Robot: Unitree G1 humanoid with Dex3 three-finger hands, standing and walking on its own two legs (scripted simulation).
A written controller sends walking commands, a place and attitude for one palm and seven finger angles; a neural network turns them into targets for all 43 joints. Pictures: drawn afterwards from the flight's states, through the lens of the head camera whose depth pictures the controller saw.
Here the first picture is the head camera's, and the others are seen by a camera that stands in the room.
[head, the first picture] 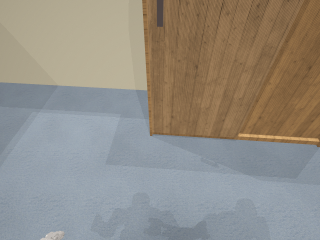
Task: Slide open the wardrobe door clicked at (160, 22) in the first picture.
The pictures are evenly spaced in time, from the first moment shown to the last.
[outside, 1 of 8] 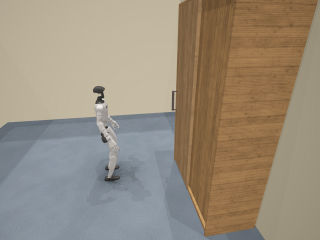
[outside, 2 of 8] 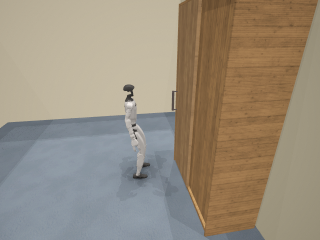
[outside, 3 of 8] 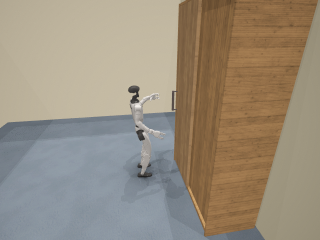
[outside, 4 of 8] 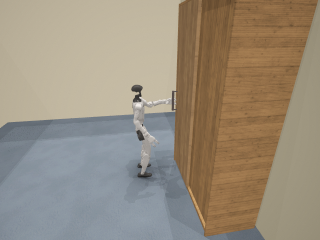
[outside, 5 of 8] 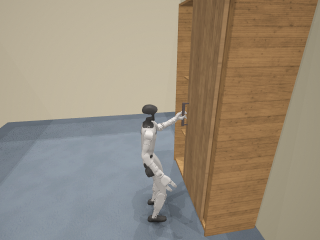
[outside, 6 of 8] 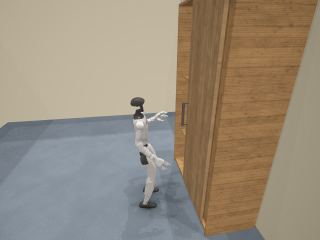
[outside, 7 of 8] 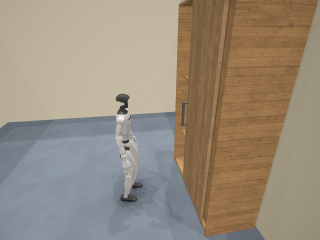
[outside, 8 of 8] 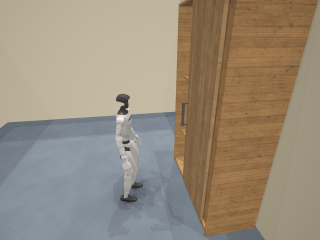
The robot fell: no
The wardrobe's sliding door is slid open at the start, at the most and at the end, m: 0.00 0.51 0.50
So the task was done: yes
